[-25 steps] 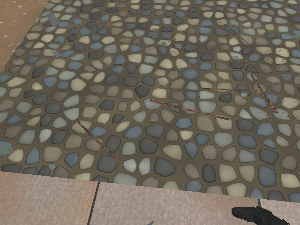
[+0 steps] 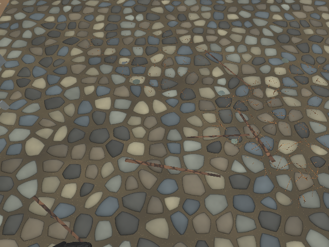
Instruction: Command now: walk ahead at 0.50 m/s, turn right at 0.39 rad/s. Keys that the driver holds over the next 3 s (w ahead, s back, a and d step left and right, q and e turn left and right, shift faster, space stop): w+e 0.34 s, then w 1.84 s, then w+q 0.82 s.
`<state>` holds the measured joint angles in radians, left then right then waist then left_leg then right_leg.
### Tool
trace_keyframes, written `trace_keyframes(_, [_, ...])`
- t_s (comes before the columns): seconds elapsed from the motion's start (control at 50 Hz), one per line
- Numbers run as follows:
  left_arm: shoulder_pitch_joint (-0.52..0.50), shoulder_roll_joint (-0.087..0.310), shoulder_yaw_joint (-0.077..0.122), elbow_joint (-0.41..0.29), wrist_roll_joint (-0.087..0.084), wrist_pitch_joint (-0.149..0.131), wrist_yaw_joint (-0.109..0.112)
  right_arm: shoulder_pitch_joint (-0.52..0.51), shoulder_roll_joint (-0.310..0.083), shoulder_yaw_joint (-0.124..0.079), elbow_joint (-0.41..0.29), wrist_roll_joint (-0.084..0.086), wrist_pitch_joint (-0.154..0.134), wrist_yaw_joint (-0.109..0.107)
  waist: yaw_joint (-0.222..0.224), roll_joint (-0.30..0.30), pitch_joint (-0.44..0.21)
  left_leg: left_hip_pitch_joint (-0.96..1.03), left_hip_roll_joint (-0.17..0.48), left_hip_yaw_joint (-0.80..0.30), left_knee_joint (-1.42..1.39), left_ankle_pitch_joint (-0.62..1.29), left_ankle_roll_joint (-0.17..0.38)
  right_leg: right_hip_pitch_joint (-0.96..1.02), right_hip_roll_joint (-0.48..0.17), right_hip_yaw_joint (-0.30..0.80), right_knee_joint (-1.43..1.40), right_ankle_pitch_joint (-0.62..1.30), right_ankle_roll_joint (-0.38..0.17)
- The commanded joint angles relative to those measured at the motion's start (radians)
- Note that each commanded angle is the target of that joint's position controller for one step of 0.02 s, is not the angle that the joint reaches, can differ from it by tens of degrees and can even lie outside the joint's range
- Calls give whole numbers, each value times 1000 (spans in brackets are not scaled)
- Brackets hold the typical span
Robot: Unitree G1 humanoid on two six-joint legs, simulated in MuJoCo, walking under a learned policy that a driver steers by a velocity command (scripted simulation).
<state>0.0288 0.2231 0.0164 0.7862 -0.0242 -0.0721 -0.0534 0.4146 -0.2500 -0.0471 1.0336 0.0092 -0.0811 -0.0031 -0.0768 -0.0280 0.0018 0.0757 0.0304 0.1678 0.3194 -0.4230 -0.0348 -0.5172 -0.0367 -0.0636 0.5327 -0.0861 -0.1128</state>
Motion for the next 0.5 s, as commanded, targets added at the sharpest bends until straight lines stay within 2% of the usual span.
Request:
trace_keyframes(0.02, [384,269,111,30,8,-4,16,-52,-121,-15,-107,-27,1,-17,225,-36,-240,-327,132,18,646,643,82,619,-115,248,-9,19,-125])
trace_keyframes(0.04, [382,323,117,25,10,-8,11,31,12,26,-141,-30,-30,1,132,-273,-343,-739,-71,-94,951,-84,30,910,-312,787,-182,-208,-294])
trace_keyframes(0.06, [381,224,94,18,11,-11,13,-53,-94,2,-145,4,-66,12,171,-167,-330,-854,-27,-250,1065,-92,60,902,-302,816,-254,-239,-256])
trace_keyframes(0.08, [321,180,84,1,13,-15,18,-139,-136,-9,-181,26,-87,17,162,-126,-205,-908,17,-250,1069,3,84,792,-261,660,-246,-112,-211])
trace_keyframes(0.1, [251,158,77,-22,15,-16,17,-176,-132,-8,-188,18,-94,8,129,-12,-153,-871,59,-246,1019,82,90,659,-221,539,-252,11,-187])
trace_keyframes(0.12, [204,137,70,-41,18,-15,16,-190,-131,-15,-196,4,-90,0,96,32,-111,-815,83,-242,951,128,80,533,-189,461,-270,119,-177])
trace_keyframes(0.14, [189,119,62,-50,26,-17,18,-180,-127,-20,-210,-1,-76,0,64,18,-105,-756,102,-253,912,148,72,463,-165,423,-291,167,-172])
trace_keyframes(0.16, [190,120,63,-53,23,-17,20,-173,-116,-23,-223,-5,-63,0,49,11,-91,-742,105,-252,872,151,59,428,-150,407,-306,184,-176])
trace_keyframes(0.2, [221,148,71,-54,14,-21,32,-199,-98,-24,-246,-18,-43,-3,41,8,-57,-755,99,-234,786,177,27,365,-137,368,-328,219,-185])
trace_keyframes(0.24, [264,179,81,-53,13,-20,46,-288,-89,-23,-282,-27,-34,-8,61,5,-18,-785,83,-222,645,273,1,328,-119,341,-344,226,-179])
trace_keyframes(0.26, [286,181,82,-52,12,-18,53,-336,-81,-21,-297,-28,-35,-8,77,-3,-9,-779,68,-219,561,339,-3,317,-101,325,-341,217,-165])
trace_keyframes(0.32, [334,187,87,-50,5,-10,65,-454,-60,-12,-333,-19,-42,-1,120,-41,-1,-704,14,-209,329,506,1,300,-61,297,-319,151,-117])
trace_keyframes(0.36, [362,186,88,-43,3,-9,67,-501,-62,-10,-353,-9,-46,7,139,-57,1,-669,-5,-205,251,548,7,321,-71,315,-306,109,-102])
trace_keyframes(0.42, [409,164,85,-22,2,-3,71,-543,-79,-12,-379,-8,-58,23,158,-59,10,-683,-4,-221,186,532,34,438,-119,364,-245,97,-95])
trace_keyframes(0.48, [394,180,93,-22,10,11,78,-507,-108,-23,-383,-8,-69,31,131,-88,4,-620,-18,-203,150,407,74,513,-152,397,-173,215,-78])
trace_keyframes(0.5, [374,181,93,-30,11,15,78,-437,-128,-35,-367,-11,-72,28,93,-94,-29,-519,-41,-175,121,385,97,517,-128,381,-103,362,-64])
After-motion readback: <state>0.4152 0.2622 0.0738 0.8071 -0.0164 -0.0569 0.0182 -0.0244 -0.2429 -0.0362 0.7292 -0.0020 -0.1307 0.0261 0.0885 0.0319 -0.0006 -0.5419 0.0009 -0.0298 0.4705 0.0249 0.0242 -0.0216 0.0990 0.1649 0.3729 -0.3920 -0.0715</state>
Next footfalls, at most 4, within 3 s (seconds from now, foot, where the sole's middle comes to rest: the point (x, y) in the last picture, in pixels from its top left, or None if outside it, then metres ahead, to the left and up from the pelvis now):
0.52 left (153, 240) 0.50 0.04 -0.76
1.06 right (222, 192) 0.68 -0.27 -0.76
1.60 left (177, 132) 1.02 -0.11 -0.76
2.14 right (230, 98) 1.23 -0.43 -0.76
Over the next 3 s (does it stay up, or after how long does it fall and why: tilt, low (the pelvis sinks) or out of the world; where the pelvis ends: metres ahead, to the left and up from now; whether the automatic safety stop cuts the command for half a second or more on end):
stays up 1.55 -0.30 0.02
